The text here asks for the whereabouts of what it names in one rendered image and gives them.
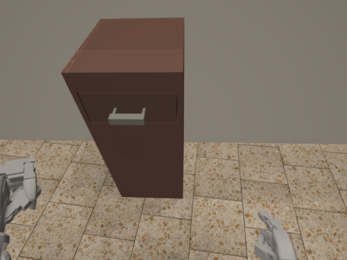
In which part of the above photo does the robot left hand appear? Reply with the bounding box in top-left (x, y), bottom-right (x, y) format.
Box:
top-left (0, 157), bottom-right (41, 232)

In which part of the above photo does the drawer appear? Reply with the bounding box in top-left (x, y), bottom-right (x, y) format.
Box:
top-left (78, 92), bottom-right (177, 123)

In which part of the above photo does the left robot forearm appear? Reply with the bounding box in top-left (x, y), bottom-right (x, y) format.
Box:
top-left (0, 232), bottom-right (11, 260)

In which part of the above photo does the robot right hand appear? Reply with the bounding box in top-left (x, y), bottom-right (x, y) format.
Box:
top-left (254, 211), bottom-right (298, 260)

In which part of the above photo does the handle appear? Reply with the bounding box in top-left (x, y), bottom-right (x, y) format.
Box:
top-left (108, 108), bottom-right (146, 125)

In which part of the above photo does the cabinet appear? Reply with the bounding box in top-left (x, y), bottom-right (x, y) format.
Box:
top-left (61, 17), bottom-right (184, 199)

